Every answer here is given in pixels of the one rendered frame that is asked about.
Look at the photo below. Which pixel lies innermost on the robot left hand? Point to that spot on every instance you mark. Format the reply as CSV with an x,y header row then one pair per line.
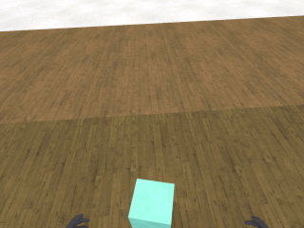
x,y
77,220

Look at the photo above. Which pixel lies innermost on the carton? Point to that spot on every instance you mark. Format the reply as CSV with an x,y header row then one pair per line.
x,y
152,204

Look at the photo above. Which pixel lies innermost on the robot right hand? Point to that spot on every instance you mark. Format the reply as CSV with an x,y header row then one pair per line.
x,y
257,222

